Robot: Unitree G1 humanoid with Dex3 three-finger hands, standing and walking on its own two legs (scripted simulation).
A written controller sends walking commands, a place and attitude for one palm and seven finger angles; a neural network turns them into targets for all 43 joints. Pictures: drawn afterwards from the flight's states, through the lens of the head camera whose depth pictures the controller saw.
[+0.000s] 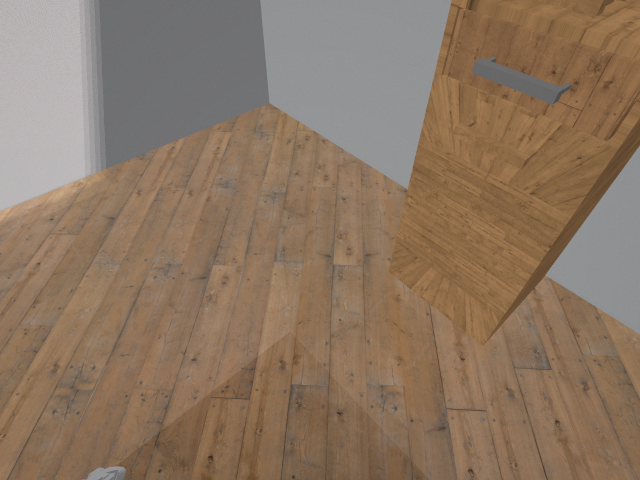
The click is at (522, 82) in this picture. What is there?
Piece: drawer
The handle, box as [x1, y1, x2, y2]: [472, 57, 571, 104]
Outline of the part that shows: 472,70 473,73 552,104 558,100 560,95 568,89 571,84 565,83 560,87 499,65 494,62 496,58 495,57 491,57 486,60 482,58 476,60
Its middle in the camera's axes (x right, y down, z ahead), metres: +0.41 -0.33 +0.79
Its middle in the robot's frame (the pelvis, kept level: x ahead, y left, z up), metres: +0.85 -0.36 +0.13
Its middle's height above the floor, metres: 0.90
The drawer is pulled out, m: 0.00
